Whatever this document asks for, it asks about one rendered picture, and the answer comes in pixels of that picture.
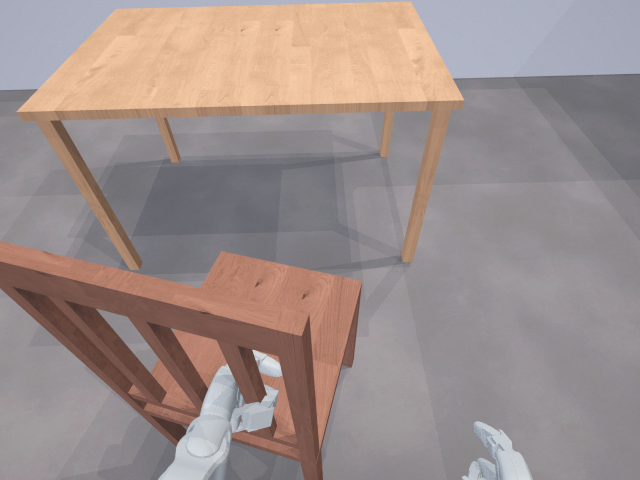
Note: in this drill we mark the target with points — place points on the left robot hand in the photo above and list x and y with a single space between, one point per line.
223 396

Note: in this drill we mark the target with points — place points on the table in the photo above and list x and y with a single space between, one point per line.
248 60

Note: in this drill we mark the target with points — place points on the chair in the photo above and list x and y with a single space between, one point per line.
305 320

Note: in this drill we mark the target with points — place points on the right robot hand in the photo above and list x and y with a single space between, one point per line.
509 465

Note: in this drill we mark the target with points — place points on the robot left forearm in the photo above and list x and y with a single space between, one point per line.
202 454

